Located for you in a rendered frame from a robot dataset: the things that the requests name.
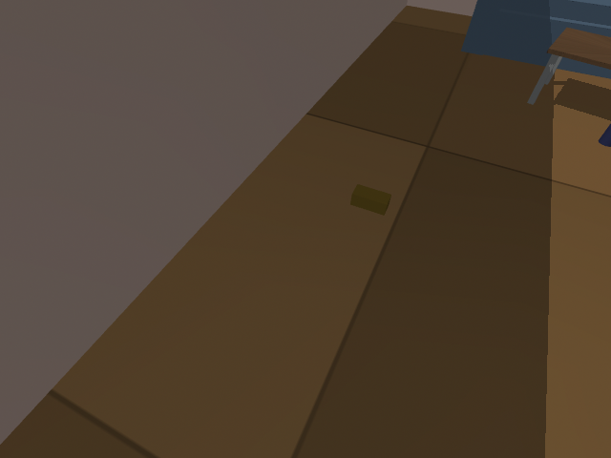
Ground coffee table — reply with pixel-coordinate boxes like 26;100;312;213
527;28;611;105

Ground sofa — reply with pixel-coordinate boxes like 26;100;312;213
461;0;611;79

